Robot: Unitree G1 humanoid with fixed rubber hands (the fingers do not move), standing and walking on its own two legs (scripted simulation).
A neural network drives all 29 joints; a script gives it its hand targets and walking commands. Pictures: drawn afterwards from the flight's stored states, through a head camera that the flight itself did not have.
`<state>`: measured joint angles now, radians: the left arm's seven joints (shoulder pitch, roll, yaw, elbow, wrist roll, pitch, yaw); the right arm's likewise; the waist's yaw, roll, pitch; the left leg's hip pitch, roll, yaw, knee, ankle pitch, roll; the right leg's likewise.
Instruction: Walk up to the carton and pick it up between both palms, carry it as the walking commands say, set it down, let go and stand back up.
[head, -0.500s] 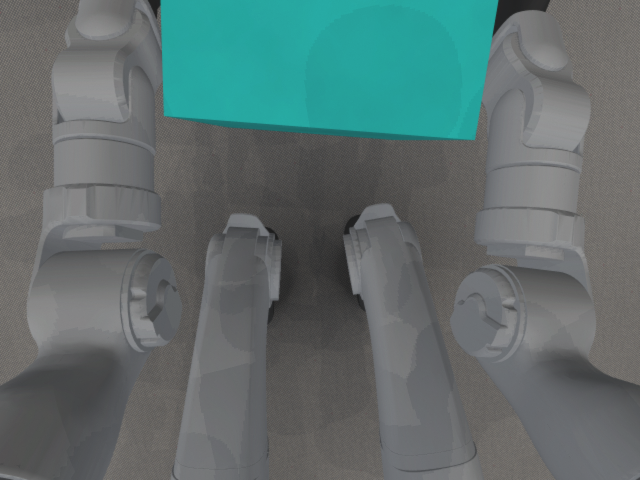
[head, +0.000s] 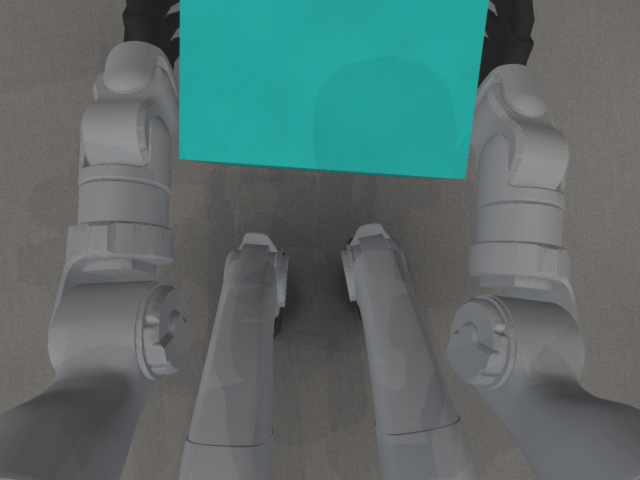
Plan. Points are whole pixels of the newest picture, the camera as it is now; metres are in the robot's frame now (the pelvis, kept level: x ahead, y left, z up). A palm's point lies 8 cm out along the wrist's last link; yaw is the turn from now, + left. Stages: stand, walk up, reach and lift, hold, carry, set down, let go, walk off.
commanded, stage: reach and lift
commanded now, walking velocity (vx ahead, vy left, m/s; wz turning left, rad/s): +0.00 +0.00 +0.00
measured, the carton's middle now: (327, 37) +0.54 -0.03 -0.14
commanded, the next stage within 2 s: none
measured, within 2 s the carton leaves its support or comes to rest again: neither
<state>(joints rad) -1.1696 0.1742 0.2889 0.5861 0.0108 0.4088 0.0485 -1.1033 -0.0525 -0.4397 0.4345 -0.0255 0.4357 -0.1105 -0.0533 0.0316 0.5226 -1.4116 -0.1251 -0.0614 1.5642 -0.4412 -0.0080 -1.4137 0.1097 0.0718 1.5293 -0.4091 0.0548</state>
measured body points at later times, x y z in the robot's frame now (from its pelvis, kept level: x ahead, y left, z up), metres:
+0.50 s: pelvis +0.01 +0.00 +0.06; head +0.29 -0.02 +0.40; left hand +0.51 +0.13 -0.02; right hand +0.48 -0.20 -0.01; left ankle +0.14 +0.10 -0.53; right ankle +0.16 -0.13 -0.53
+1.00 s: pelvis +0.02 +0.00 +0.12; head +0.25 -0.01 +0.50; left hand +0.49 +0.14 +0.07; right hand +0.46 -0.19 +0.07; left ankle +0.14 +0.10 -0.53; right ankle +0.16 -0.13 -0.53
